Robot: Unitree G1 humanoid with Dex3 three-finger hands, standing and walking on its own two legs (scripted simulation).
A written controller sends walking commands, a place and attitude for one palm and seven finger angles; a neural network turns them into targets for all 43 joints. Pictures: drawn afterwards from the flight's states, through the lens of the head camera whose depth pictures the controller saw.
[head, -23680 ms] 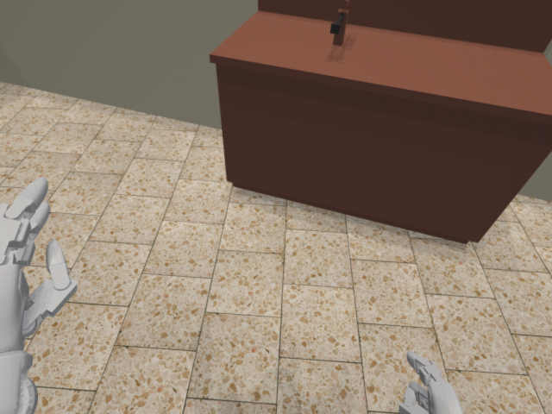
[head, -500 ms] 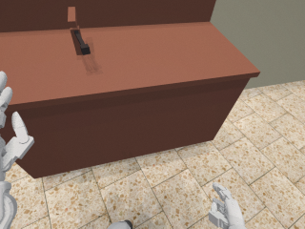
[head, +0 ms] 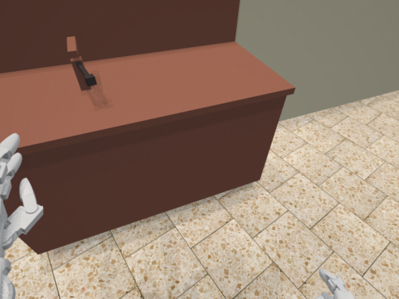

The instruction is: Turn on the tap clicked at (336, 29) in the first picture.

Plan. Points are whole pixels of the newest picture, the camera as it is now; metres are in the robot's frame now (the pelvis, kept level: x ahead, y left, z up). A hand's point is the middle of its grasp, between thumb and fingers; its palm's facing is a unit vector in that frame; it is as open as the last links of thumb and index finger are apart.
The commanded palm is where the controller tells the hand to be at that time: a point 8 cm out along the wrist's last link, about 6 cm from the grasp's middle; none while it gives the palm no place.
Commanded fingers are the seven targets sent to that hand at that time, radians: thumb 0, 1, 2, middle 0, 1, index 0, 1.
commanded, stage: stop stepping back and stand still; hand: left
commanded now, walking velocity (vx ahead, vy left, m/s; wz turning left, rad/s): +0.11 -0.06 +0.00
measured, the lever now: (90, 80) +0.74 +0.36 +0.08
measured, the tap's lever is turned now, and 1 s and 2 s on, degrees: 12 12 12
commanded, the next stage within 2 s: stand and check the lever's angle in 0.26 s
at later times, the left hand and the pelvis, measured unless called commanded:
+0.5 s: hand (37, 203) +0.22 +0.24 +0.17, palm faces +0.43 -0.83 -0.35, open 7.4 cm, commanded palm +0.16 +0.28 +0.18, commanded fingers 0.00 0.90 0.90 -0.20 -0.30 -0.20 -0.30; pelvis +0.00 +0.00 +0.00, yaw +1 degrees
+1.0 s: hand (29, 199) +0.23 +0.26 +0.17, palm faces +0.46 -0.83 -0.33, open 7.4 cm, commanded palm +0.18 +0.29 +0.18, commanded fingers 0.00 0.90 0.90 -0.20 -0.30 -0.20 -0.30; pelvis +0.02 +0.01 +0.00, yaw +0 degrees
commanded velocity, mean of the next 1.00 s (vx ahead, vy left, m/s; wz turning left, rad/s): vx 0.13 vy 0.02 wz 0.01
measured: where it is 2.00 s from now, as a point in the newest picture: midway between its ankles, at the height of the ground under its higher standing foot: outside the picture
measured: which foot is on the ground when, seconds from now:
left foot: down 0.00-1.00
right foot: down 0.00-0.98, up 1.00-1.00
